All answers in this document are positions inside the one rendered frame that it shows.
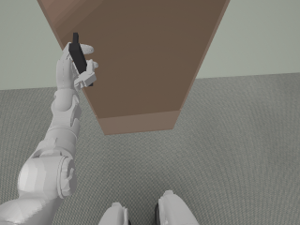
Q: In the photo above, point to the left robot hand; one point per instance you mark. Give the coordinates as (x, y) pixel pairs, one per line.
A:
(66, 71)

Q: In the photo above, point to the right robot thigh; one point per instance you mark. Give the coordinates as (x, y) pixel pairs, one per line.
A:
(173, 209)

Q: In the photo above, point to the left robot upper arm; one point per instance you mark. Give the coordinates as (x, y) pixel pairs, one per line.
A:
(44, 183)

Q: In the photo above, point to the handle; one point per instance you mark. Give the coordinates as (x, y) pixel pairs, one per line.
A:
(77, 56)

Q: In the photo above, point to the robot left forearm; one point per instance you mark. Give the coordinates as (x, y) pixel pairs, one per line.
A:
(63, 132)

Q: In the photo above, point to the cupboard door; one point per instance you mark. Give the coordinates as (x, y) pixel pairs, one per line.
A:
(147, 51)

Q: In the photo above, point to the robot left shin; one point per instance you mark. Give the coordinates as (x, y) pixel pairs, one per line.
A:
(116, 204)

